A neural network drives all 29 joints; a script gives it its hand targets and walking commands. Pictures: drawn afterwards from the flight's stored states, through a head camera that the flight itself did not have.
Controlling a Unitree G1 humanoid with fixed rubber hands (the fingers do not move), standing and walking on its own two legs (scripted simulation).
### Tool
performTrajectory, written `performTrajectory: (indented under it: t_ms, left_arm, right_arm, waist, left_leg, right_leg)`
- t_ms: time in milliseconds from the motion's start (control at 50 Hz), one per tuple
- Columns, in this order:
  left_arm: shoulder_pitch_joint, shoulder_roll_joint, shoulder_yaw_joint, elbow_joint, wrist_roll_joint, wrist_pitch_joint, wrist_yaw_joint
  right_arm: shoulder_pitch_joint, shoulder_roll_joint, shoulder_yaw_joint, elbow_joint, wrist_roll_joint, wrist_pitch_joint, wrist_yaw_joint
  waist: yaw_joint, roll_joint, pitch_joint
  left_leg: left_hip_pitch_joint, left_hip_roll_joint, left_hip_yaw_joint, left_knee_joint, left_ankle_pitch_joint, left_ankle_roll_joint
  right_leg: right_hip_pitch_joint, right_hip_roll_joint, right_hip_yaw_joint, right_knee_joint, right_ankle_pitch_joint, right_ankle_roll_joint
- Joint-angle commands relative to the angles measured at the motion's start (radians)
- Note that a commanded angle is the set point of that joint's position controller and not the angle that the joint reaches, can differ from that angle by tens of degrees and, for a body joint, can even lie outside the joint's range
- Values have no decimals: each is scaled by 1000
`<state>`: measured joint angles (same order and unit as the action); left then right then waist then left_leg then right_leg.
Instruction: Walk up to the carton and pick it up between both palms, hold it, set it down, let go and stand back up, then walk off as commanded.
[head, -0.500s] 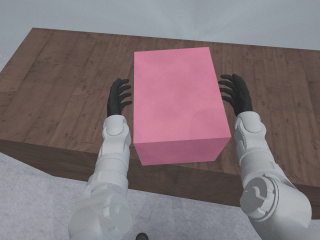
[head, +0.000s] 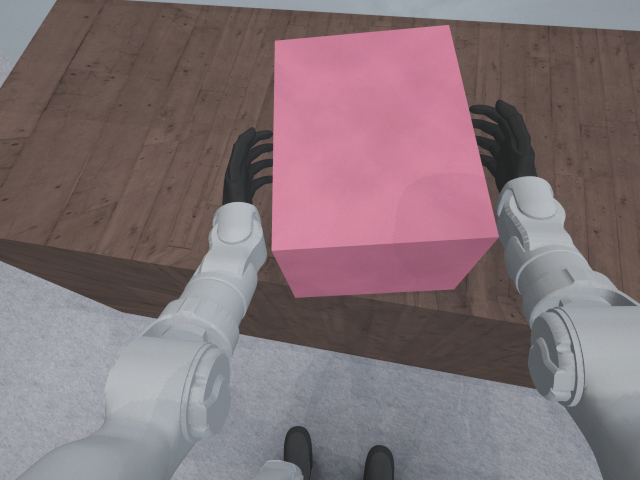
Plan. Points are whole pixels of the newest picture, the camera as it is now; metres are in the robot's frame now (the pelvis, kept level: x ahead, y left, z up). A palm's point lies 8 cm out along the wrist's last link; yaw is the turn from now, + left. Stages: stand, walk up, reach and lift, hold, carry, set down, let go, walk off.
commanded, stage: set down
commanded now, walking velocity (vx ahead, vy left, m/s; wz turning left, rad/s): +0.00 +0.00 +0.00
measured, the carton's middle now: (367, 169) +0.53 +0.01 -0.02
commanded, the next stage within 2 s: none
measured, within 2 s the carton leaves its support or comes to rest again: neither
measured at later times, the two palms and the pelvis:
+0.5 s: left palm (232, 224) +0.42 +0.16 +0.02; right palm (560, 206) +0.47 -0.20 +0.01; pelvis -0.02 +0.01 +0.00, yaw -2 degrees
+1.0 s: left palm (198, 276) +0.35 +0.19 +0.02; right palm (579, 249) +0.41 -0.21 +0.03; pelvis -0.03 -0.01 +0.00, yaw +2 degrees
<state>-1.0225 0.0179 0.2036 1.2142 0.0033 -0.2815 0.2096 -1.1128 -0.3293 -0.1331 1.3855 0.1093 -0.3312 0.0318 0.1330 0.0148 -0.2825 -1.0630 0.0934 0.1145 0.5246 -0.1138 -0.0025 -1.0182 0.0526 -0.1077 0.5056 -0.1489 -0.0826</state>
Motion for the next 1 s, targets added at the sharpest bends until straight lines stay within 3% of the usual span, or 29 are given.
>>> performTrajectory:
  t_ms: [0, 40, 80, 100, 120, 140, 180, 240, 300, 340, 400, 420, 480, 520, 540, 560, 580, 600, 620, 640, 700, 740, 760, 780, 820, 840, 860, 880, 980]
  left_arm:
    - [-371, 82, -26, -202, -19, -63, -3]
    - [-351, 60, -18, -215, -12, -63, 0]
    - [-365, 62, -28, -207, -24, -59, 1]
    - [-356, 72, -22, -214, -25, -60, 6]
    - [-340, 71, -16, -223, -41, -56, 3]
    - [-365, 79, -22, -164, -34, -58, 0]
    - [-331, 85, -15, -260, -42, -53, 6]
    - [-355, 90, -17, -216, -45, -37, 4]
    - [-174, 44, -23, -341, -43, -21, -9]
    - [-232, 83, 1, -292, -30, -15, -12]
    - [-133, 78, -26, -347, -26, -1, -18]
    - [-170, 108, -3, -330, -41, -2, -13]
    - [-195, 102, -35, -364, -62, -4, 5]
    - [-115, 81, -64, -429, -65, 6, 12]
    - [-255, 107, -58, -376, -80, -2, 13]
    - [-107, 85, -92, -419, -80, 9, 7]
    - [-191, 122, -72, -360, -84, 15, 9]
    - [-104, 95, -103, -383, -89, 19, 2]
    - [-203, 86, -114, -367, -87, 21, 16]
    - [-57, 81, -127, -420, -81, 34, 15]
    - [-172, 128, -122, -352, -74, 47, 24]
    - [0, 112, -188, -453, -105, 56, 25]
    - [-112, 124, -170, -414, -93, 40, 30]
    - [-35, 111, -191, -462, -103, 43, 27]
    - [-76, 127, -170, -440, -83, 49, 24]
    - [-10, 112, -188, -471, -81, 52, 27]
    - [-76, 140, -175, -387, -94, 54, 22]
    - [73, 99, -202, -452, -95, 63, 18]
    - [96, 114, -212, -497, -106, 49, 7]
  right_arm:
    - [-450, -206, 9, -165, 35, -66, 4]
    - [-436, -208, 46, -145, 59, -69, 18]
    - [-445, -229, 25, -126, 57, -69, 28]
    - [-477, -232, 44, -157, 76, -69, 29]
    - [-457, -223, 69, -140, 90, -64, 39]
    - [-464, -220, 65, -100, 76, -51, 44]
    - [-456, -238, 73, -181, 98, -63, 48]
    - [-494, -250, 85, -151, 103, -52, 56]
    - [-325, -263, 126, -185, 130, -66, 67]
    - [-399, -276, 119, -151, 123, -52, 72]
    - [-314, -283, 113, -233, 119, -53, 69]
    - [-338, -286, 111, -258, 114, -47, 72]
    - [-347, -282, 113, -240, 131, -28, 94]
    - [-270, -301, 100, -251, 141, -29, 100]
    - [-387, -271, 88, -254, 138, -20, 99]
    - [-235, -290, 97, -270, 146, -14, 99]
    - [-304, -280, 117, -253, 150, 6, 98]
    - [-215, -269, 135, -270, 167, 6, 103]
    - [-308, -280, 107, -208, 163, 12, 115]
    - [-175, -287, 147, -250, 196, 7, 123]
    - [-252, -306, 118, -186, 182, 18, 121]
    - [-82, -296, 124, -227, 195, 14, 123]
    - [-207, -291, 116, -225, 195, 2, 119]
    - [-127, -279, 123, -229, 203, 0, 115]
    - [-144, -276, 139, -222, 212, -3, 119]
    - [-83, -296, 163, -213, 232, -7, 127]
    - [-163, -290, 169, -204, 241, 0, 126]
    - [-28, -287, 174, -221, 235, -5, 129]
    - [26, -283, 162, -258, 255, -43, 116]
  waist:
    - [-52, -147, -1063]
    - [-28, -148, -1074]
    - [-45, -158, -1037]
    - [-13, -178, -1066]
    - [-17, -190, -1031]
    - [-14, -191, -981]
    - [-6, -189, -1087]
    - [-7, -228, -1024]
    - [-34, -244, -1002]
    - [-22, -265, -937]
    - [-51, -285, -904]
    - [-40, -312, -886]
    - [-18, -256, -854]
    - [-41, -229, -875]
    - [-20, -215, -844]
    - [-58, -221, -827]
    - [-27, -235, -786]
    - [-47, -231, -766]
    - [-35, -170, -722]
    - [-31, -182, -739]
    - [-18, -126, -674]
    - [-54, -112, -657]
    - [-23, -99, -668]
    - [-55, -101, -678]
    - [-35, -78, -615]
    - [-49, -61, -626]
    - [-20, -78, -553]
    - [-48, -79, -539]
    - [-70, -53, -537]
  left_leg:
    - [478, -56, -16, 85, 389, -26]
    - [479, -51, -14, 104, 398, -29]
    - [458, -52, -16, 85, 338, -26]
    - [460, -48, -15, 90, 349, -28]
    - [453, -50, -10, 91, 337, -21]
    - [429, -52, -9, 74, 265, -22]
    - [462, -52, -17, 105, 354, -29]
    - [442, -45, -27, 84, 310, -22]
    - [462, -55, -28, 77, 378, -14]
    - [399, -54, -31, 53, 259, -8]
    - [405, -54, -35, 42, 218, -3]
    - [371, -57, -28, 41, 187, 7]
    - [373, -54, -29, 34, 113, 14]
    - [411, -53, -45, 46, 126, 7]
    - [363, -58, -37, 43, 39, 4]
    - [408, -54, -44, 55, 71, 13]
    - [354, -58, -35, 56, 17, 23]
    - [388, -61, -47, 59, 39, 20]
    - [410, -54, -39, 43, -14, 9]
    - [460, -48, -56, 58, 66, 12]
    - [443, -57, -52, 64, -54, 3]
    - [506, -57, -60, 68, -2, 2]
    - [465, -58, -59, 75, -29, -9]
    - [484, -60, -64, 92, 3, -8]
    - [479, -62, -66, 88, -6, -13]
    - [519, -60, -74, 85, 17, -12]
    - [473, -62, -77, 83, -65, -13]
    - [510, -65, -82, 82, 0, -10]
    - [532, -66, -95, 90, 45, -23]
  right_leg:
    - [707, -15, 92, 120, 741, 121]
    - [683, -7, 96, 127, 733, 115]
    - [671, -14, 95, 115, 684, 121]
    - [681, -3, 89, 118, 685, 122]
    - [679, -3, 101, 125, 676, 121]
    - [659, -12, 99, 109, 594, 124]
    - [686, 4, 100, 123, 679, 125]
    - [664, 0, 112, 117, 632, 128]
    - [779, 6, 111, 126, 800, 134]
    - [761, -3, 123, 121, 684, 145]
    - [807, 1, 121, 105, 646, 144]
    - [803, -6, 128, 100, 609, 152]
    - [741, -9, 133, 81, 396, 127]
    - [744, -5, 134, 83, 407, 117]
    - [692, -22, 159, 63, 260, 119]
    - [714, -14, 147, 65, 264, 112]
    - [706, -16, 165, 71, 206, 111]
    - [735, -19, 162, 65, 207, 106]
    - [633, -14, 154, 56, 94, 99]
    - [680, 2, 142, 67, 174, 91]
    - [567, -12, 148, 49, -14, 88]
    - [587, 0, 109, 59, 82, 83]
    - [558, -8, 133, 59, 33, 81]
    - [588, -8, 135, 70, 89, 81]
    - [575, -17, 137, 78, 77, 85]
    - [573, -2, 124, 78, 104, 78]
    - [538, -13, 138, 61, -23, 84]
    - [575, -3, 116, 63, 64, 75]
    - [596, -20, 134, 70, 158, 90]
